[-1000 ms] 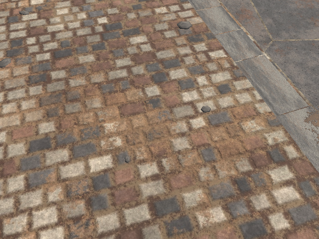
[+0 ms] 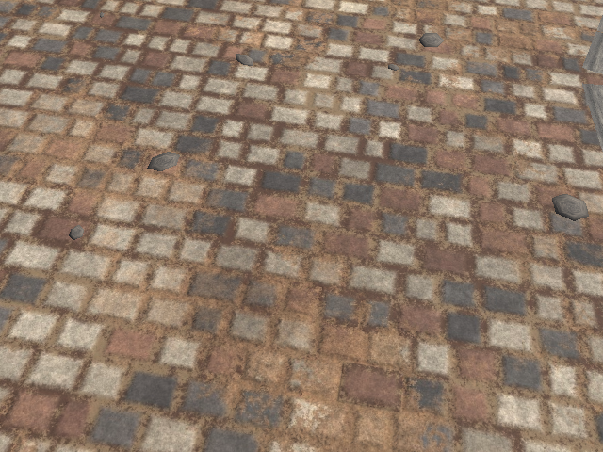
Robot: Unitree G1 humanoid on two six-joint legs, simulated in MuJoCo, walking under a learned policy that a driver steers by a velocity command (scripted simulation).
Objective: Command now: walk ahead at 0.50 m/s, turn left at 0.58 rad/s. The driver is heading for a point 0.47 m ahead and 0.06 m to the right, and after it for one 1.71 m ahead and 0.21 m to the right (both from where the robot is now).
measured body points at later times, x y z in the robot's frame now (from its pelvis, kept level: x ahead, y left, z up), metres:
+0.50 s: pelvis +0.28 -0.05 +0.00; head +0.32 -0.06 +0.45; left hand +0.34 +0.23 -0.10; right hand +0.45 -0.30 -0.11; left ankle +0.24 +0.08 -0.66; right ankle +0.33 -0.14 -0.74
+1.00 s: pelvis +0.40 -0.01 +0.00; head +0.44 +0.00 +0.45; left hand +0.55 +0.27 -0.11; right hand +0.53 -0.29 -0.09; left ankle +0.46 +0.10 -0.74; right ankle +0.38 -0.15 -0.67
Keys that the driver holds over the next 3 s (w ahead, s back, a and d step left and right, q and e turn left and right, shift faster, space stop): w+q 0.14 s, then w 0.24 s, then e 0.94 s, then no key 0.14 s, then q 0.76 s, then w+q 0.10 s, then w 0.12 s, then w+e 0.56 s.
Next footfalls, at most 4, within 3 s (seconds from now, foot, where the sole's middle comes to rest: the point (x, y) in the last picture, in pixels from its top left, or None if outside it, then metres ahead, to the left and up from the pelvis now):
0.32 right None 0.37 -0.13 -0.78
0.76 left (256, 423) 0.50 0.10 -0.78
1.16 right None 0.43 -0.16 -0.78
1.60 left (269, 424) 0.50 0.07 -0.78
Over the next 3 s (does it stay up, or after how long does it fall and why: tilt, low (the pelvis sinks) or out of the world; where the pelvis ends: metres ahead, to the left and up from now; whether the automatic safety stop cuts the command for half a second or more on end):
stays up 0.67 -0.04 0.01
